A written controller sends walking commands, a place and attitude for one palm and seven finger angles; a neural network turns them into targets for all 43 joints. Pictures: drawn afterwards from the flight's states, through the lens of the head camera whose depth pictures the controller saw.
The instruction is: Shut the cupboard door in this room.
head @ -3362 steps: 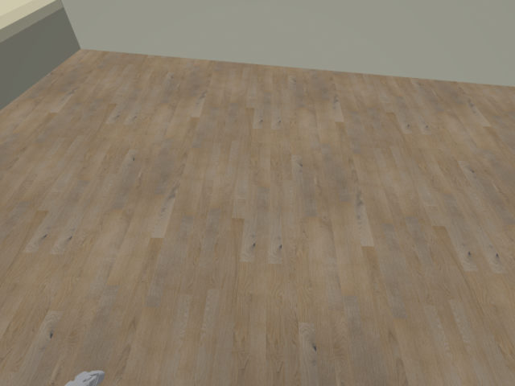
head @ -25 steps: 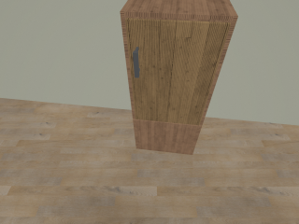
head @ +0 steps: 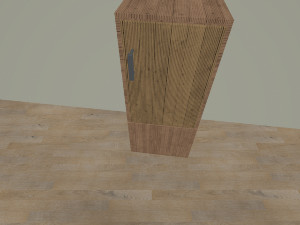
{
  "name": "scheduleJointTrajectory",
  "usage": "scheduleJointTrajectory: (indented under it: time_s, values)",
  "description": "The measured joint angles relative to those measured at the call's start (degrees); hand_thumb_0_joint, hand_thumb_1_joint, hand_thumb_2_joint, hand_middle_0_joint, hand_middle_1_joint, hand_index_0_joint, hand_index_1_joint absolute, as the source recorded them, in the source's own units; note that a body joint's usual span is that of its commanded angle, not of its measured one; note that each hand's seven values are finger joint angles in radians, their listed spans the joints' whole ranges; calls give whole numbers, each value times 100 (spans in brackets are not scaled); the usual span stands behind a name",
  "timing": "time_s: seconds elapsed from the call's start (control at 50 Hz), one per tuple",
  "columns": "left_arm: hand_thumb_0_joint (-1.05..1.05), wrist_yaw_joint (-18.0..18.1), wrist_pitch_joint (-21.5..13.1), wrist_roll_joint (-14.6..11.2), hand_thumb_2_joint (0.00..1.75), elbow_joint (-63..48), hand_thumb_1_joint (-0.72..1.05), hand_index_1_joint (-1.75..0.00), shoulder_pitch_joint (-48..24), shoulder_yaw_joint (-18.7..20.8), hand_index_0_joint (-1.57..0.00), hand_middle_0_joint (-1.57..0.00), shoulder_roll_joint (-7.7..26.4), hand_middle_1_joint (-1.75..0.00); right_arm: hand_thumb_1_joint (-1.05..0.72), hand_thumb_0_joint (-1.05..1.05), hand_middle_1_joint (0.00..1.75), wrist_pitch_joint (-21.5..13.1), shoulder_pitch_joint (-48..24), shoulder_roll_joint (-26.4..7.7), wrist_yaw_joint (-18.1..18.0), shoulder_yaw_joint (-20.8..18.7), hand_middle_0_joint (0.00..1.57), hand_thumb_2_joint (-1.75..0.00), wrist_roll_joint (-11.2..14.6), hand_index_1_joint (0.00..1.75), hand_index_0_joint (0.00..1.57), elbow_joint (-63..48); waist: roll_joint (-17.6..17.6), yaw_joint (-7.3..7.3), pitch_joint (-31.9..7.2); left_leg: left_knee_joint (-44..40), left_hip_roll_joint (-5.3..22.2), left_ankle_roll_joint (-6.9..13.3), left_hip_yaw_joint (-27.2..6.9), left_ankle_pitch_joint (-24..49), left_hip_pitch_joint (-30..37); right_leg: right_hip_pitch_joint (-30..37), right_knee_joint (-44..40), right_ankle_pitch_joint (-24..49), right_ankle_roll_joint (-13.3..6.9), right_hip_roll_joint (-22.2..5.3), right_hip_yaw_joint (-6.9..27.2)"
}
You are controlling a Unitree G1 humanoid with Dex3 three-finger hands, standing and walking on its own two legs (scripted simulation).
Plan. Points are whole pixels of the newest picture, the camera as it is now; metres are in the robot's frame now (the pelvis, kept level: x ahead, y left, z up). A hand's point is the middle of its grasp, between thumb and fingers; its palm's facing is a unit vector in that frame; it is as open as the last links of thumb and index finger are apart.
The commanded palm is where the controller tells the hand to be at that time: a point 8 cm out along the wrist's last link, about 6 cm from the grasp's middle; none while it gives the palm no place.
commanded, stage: look to check the result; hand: left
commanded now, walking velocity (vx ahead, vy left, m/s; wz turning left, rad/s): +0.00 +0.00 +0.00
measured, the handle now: (131, 65) +0.72 +0.11 +0.04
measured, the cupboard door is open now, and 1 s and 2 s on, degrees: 0 0 0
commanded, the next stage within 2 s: stand and wait in 0.48 s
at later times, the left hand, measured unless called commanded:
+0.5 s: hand out of the picture -0.03 +0.14 -0.17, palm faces +0.04 -0.99 -0.16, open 7.4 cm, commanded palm none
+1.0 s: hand out of the picture -0.01 +0.13 -0.18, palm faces +0.04 -0.98 -0.18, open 7.4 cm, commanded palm none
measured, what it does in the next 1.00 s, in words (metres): stands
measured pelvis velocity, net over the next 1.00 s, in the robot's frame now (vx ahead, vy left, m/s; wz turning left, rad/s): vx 0.03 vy -0.02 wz -0.01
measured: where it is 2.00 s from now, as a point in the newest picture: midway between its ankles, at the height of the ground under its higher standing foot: outside the picture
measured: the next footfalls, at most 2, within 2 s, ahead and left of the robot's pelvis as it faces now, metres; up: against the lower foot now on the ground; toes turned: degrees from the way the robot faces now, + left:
none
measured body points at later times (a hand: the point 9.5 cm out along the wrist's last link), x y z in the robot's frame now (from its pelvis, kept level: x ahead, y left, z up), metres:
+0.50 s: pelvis +0.02 -0.01 +0.00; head +0.03 -0.01 +0.45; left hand -0.03 +0.19 -0.16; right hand +0.01 -0.23 -0.16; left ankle +0.06 +0.10 -0.74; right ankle -0.05 -0.09 -0.74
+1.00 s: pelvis +0.03 -0.02 +0.00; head +0.04 -0.03 +0.45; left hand -0.01 +0.19 -0.16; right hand +0.02 -0.23 -0.17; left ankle +0.06 +0.10 -0.74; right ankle -0.05 -0.09 -0.74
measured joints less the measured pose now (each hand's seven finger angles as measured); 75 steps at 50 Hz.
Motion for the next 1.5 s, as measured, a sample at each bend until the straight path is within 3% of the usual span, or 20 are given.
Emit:
scheduleJointTrajectory:
  time_s: [0.2, 0.5, 1.0, 1.5]
  values:
    - [0, 33, 15, -10, 90, 80, 91, -30, 156, 17, -20, -20, 142, -30, -90, 0, 30, 2, -104, -77, -1, 8, 20, -90, 17, 30, 20, 20, 54, 46, 111, -15, 9, -23, 5, -62, 77, 105, -84, -22, -19, 9, 12]
    - [0, 20, -7, -2, 90, 118, 90, -30, 136, -52, -20, -20, -4, -30, -91, 0, 30, -12, -335, -226, -24, 5, 20, -90, 19, 30, 20, 0, -19, 98, 131, -46, 31, -76, -1, -139, 160, 224, -199, -53, -67, 34, 18]
    - [0, 70, -9, -7, 90, 12, 90, -30, 83, -1, -20, -20, 85, -30, -91, 0, 30, 6, -249, -147, -46, 22, 20, -90, 26, 30, 20, 28, -45, 75, 147, 123, 139, -175, 1, -372, 255, 433, -306, -120, -152, 140, 48]
    - [0, 48, -5, -8, 90, 41, 90, -30, 182, -33, -20, -20, 66, -30, -91, 0, 30, -13, -233, -134, -49, 31, 20, -90, 37, 30, 20, 14, -107, 101, 162, 70, 77, -103, 35, -343, 306, 477, -349, -95, -86, 72, 67]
